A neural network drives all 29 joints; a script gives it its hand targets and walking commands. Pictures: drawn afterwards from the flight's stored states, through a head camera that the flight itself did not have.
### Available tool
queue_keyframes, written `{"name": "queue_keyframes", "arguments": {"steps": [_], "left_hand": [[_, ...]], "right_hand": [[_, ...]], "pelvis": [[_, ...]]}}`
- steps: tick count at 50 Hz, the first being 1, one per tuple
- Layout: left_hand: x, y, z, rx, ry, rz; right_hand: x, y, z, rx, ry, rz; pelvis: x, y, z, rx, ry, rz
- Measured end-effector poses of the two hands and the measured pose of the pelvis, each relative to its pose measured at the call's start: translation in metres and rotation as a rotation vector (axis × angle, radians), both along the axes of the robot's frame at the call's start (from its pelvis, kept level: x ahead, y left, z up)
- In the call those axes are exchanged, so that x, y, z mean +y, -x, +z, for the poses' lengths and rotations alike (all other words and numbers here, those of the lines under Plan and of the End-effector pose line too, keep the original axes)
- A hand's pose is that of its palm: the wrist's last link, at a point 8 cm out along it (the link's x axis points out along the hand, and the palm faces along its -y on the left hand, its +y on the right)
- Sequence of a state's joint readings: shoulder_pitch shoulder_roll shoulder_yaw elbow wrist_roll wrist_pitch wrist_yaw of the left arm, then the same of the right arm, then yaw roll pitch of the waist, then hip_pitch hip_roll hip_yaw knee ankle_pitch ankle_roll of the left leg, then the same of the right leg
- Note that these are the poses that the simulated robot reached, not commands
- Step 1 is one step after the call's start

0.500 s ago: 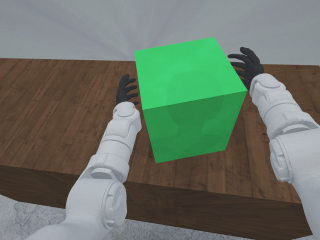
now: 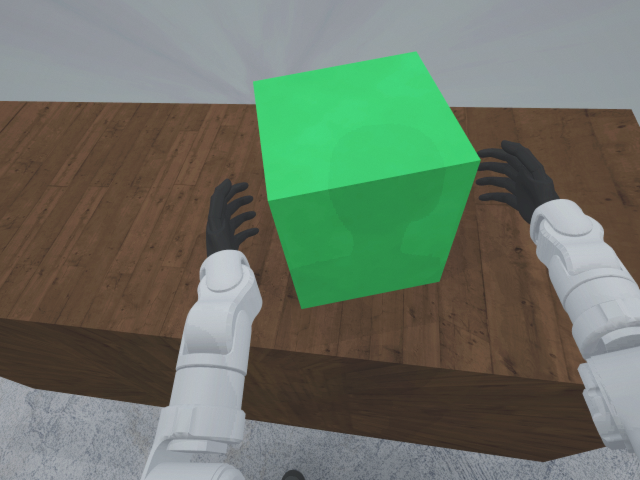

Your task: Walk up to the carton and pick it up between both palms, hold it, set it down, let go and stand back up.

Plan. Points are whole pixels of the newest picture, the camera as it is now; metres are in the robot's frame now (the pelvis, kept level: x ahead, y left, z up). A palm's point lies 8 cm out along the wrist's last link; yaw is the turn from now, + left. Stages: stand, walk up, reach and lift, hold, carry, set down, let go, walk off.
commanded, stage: set down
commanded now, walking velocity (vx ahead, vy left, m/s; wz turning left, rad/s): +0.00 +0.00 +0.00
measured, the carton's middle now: (354, 190) +0.48 +0.02 +0.05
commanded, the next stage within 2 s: none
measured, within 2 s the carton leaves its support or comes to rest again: neither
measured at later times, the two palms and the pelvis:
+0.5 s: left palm (208, 303) +0.29 +0.17 +0.08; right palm (573, 261) +0.39 -0.24 +0.04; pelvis -0.03 +0.01 +0.00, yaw +0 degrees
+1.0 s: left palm (207, 335) +0.25 +0.16 +0.07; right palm (591, 306) +0.34 -0.26 +0.02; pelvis -0.03 +0.01 +0.00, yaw +0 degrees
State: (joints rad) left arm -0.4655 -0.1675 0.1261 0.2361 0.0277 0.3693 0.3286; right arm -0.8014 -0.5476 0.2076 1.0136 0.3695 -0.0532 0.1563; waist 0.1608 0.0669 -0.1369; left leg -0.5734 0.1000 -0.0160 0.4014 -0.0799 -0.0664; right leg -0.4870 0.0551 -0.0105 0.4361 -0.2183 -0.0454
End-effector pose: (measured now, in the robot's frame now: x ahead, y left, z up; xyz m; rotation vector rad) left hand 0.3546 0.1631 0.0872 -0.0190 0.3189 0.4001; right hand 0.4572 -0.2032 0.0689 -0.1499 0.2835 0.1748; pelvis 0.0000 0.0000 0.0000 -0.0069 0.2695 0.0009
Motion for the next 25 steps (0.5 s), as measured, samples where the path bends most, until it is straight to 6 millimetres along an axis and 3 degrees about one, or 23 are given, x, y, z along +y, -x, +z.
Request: {"name": "queue_keyframes", "arguments": {"steps": [25], "left_hand": [[0.006, 0.067, -0.009, -0.020, -0.022, -0.030]], "right_hand": [[-0.039, 0.071, -0.026, 0.022, 0.013, -0.001]], "pelvis": [[0.008, 0.025, -0.001, -0.036, 0.016, -0.004]]}}
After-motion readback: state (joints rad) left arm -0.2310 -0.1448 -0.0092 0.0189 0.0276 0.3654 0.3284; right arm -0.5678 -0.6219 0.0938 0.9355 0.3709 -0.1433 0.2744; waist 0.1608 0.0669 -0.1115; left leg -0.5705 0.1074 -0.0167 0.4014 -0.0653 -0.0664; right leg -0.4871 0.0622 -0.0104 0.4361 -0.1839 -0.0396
